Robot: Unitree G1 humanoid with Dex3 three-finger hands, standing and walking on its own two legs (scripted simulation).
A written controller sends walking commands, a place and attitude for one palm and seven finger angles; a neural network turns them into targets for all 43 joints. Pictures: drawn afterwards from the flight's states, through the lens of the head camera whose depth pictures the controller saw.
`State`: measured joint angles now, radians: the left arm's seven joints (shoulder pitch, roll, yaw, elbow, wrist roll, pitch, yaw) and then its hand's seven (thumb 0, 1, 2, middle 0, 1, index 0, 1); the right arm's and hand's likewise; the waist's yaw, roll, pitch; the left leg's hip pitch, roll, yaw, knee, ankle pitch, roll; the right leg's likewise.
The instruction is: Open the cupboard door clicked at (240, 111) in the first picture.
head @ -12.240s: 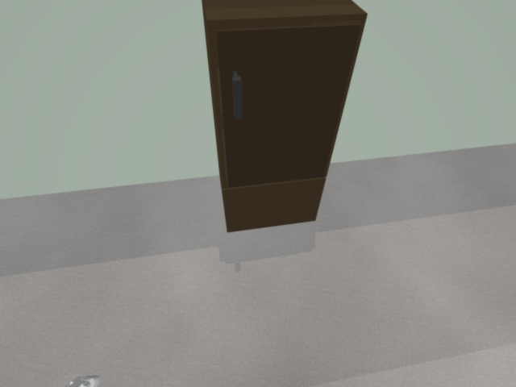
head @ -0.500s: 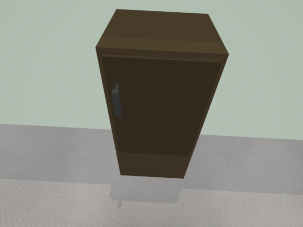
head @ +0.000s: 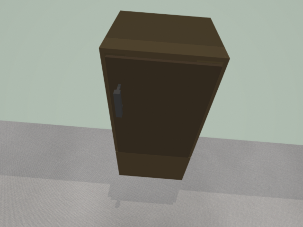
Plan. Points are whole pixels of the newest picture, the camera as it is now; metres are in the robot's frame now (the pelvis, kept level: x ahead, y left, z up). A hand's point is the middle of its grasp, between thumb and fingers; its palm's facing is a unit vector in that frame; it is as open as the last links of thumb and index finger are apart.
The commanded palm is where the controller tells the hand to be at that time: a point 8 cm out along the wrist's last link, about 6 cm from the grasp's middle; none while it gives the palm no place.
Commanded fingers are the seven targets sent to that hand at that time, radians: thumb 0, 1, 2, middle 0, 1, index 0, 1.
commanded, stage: come to a stop and stand still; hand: left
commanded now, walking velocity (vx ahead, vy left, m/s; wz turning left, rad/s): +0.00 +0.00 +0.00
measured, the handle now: (119, 100) +0.57 +0.16 -0.01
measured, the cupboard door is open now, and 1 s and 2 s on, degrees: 0 0 0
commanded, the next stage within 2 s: look again from close up in 0.36 s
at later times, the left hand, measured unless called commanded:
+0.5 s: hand out of the picture -0.05 +0.17 -0.18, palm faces +0.06 -0.99 -0.14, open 7.4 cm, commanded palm none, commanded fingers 0.00 0.90 0.90 -0.20 -0.30 -0.20 -0.30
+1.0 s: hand out of the picture -0.04 +0.16 -0.18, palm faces +0.06 -0.99 -0.15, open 7.4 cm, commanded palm none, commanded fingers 0.00 0.90 0.90 -0.20 -0.30 -0.20 -0.30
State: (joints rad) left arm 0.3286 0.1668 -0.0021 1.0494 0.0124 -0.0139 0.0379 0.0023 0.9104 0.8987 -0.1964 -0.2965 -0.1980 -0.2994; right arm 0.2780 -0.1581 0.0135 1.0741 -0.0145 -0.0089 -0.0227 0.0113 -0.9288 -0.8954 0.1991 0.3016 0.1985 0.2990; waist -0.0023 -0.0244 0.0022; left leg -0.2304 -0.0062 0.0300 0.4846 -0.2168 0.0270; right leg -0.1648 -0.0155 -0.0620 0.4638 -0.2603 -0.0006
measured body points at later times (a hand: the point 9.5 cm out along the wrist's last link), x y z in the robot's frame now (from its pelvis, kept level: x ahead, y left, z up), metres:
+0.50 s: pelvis -0.01 +0.01 +0.00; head -0.02 +0.03 +0.45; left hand -0.05 +0.22 -0.17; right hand -0.02 -0.20 -0.15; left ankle +0.03 +0.10 -0.74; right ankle +0.00 -0.12 -0.74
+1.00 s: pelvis -0.01 +0.01 +0.00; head -0.01 +0.02 +0.45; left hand -0.04 +0.21 -0.16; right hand -0.02 -0.20 -0.15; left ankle +0.03 +0.10 -0.74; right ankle +0.00 -0.12 -0.74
